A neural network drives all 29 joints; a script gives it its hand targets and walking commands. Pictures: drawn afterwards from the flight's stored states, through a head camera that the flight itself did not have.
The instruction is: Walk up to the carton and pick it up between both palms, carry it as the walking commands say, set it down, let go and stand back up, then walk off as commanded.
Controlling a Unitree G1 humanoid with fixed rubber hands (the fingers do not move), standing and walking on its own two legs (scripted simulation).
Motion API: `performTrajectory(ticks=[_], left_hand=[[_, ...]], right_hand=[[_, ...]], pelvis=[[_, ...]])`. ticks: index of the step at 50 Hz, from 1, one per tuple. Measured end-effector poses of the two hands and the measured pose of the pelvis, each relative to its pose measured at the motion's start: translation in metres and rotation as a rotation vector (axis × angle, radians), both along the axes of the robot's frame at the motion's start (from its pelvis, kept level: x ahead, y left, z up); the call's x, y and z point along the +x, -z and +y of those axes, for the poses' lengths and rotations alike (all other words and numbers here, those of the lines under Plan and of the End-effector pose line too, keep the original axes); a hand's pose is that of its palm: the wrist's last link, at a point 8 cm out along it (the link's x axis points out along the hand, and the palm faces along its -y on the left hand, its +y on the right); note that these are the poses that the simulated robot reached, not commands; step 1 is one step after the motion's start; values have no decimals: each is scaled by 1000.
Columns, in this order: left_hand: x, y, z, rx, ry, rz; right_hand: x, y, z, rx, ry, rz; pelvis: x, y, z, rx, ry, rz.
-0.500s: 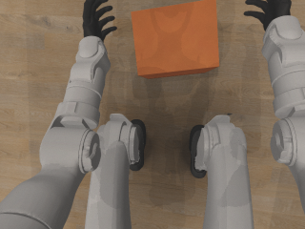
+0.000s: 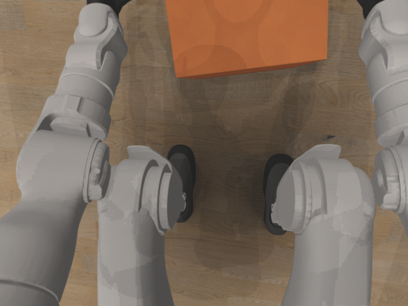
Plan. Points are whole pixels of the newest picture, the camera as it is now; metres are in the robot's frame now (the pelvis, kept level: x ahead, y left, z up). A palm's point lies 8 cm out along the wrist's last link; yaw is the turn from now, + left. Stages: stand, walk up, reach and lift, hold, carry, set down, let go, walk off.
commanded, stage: reach and lift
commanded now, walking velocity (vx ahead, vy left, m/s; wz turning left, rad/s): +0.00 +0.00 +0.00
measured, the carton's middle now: (242, 23) +0.51 -0.04 -0.25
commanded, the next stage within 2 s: none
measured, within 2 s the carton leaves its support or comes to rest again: leaves its support in 1.42 s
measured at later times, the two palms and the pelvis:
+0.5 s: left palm (117, 6) +0.53 +0.15 -0.16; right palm out of the picture +0.52 -0.20 -0.18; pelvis +0.00 +0.00 +0.00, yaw +0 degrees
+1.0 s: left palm (137, 0) +0.54 +0.12 -0.16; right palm out of the picture +0.52 -0.19 -0.18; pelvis +0.00 +0.00 +0.00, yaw -1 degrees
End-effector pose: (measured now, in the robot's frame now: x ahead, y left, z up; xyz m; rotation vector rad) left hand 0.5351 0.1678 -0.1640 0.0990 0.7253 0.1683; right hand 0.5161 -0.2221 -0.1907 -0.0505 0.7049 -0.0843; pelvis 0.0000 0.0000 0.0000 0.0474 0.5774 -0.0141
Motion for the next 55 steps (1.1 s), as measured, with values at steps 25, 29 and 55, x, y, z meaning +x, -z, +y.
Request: performTrajectory(ticks=[25,29,55], left_hand=[[-5,-3,-21,-48,17,9],[-2,-2,-31,-50,30,7],[3,0,-52,-69,-9,9]], right_hand=[[3,-12,23,18,-16,16],[3,-10,28,23,-23,13],[10,-10,37,4,-25,49]], pelvis=[[-4,-1,2,-11,-5,17],[-3,-2,3,-11,-3,28],[0,2,3,-6,21,22]])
